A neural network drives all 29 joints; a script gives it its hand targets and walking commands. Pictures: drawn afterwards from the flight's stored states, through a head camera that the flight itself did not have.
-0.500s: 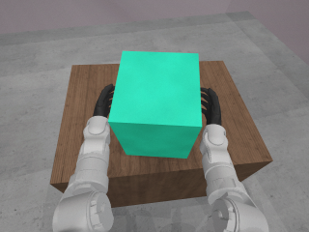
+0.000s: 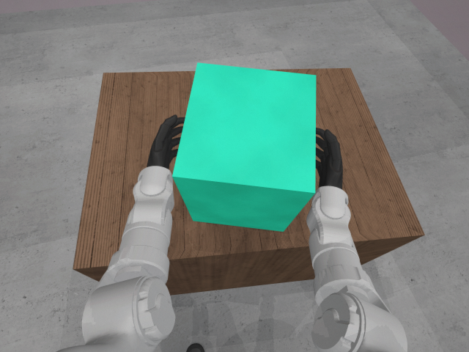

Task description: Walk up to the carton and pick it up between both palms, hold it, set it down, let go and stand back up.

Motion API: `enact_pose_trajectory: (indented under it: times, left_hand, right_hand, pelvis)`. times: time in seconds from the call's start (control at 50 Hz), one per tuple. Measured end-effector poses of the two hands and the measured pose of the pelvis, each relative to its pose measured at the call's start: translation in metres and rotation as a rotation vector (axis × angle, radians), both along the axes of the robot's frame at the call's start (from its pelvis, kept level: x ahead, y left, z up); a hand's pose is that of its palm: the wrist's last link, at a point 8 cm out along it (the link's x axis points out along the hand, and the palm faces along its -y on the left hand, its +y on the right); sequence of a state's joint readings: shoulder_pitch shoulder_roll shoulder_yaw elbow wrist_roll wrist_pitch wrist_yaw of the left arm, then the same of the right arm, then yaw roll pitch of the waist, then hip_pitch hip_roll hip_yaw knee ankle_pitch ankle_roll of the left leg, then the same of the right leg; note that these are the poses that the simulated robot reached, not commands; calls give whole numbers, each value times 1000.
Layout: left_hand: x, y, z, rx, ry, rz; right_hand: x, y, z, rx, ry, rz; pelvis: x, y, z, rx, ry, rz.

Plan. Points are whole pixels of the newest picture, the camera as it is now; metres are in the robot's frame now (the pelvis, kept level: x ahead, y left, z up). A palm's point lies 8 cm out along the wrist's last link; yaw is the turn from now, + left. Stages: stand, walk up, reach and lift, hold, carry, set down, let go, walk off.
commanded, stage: set down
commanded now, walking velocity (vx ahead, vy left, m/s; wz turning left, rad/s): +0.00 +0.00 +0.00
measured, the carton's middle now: (246, 158) +0.47 -0.02 -0.02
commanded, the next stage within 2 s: none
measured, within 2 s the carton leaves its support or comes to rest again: neither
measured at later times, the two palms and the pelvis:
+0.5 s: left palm (172, 167) +0.45 +0.12 -0.02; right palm (325, 189) +0.40 -0.17 -0.02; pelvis +0.00 +0.00 -0.01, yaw -1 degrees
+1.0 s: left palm (176, 169) +0.46 +0.11 -0.04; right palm (324, 195) +0.40 -0.17 -0.03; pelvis +0.00 +0.00 -0.01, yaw -1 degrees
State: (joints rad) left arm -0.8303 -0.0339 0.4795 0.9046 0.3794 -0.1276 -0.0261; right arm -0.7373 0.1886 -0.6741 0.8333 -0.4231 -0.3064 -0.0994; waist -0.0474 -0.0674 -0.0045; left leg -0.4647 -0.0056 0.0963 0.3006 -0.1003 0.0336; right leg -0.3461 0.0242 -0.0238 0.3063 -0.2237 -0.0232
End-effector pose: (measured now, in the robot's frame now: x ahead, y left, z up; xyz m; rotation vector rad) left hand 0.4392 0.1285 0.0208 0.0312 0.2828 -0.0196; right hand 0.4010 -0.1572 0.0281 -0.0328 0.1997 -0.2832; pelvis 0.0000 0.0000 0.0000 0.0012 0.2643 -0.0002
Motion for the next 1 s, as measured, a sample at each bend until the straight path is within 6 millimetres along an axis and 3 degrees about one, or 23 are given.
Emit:
enact_pose_trajectory:
  times: [0.68,1.0]
  left_hand:
    - [17,-16,-57,-2,55,-39]
    - [17,-17,-56,-7,15,-39]
  right_hand:
    - [1,-13,-61,4,67,-54]
    - [-1,-14,-63,7,51,-56]
  pelvis:
    - [2,4,-9,-19,195,-8]
    - [-1,3,-11,-23,225,-11]
